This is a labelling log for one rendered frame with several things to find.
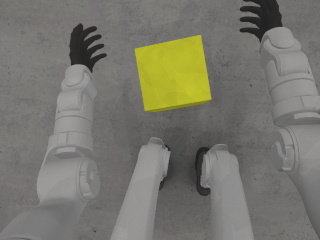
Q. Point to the robot left forearm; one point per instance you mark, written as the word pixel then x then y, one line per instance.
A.
pixel 74 117

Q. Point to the robot left foot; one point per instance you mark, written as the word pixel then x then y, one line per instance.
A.
pixel 162 182

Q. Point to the robot right hand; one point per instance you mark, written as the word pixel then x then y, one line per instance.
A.
pixel 269 17

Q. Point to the robot left hand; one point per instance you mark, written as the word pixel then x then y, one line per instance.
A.
pixel 78 47

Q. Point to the robot right foot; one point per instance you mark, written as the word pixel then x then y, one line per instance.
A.
pixel 202 190

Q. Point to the carton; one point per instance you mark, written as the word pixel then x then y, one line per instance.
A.
pixel 173 74

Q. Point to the robot right forearm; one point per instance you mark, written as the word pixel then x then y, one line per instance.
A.
pixel 289 78

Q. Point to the robot foot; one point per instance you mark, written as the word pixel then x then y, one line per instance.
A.
pixel 162 182
pixel 202 190

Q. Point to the left robot upper arm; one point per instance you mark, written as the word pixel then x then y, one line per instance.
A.
pixel 65 186

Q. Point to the right robot upper arm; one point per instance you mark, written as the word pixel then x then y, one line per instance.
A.
pixel 295 150

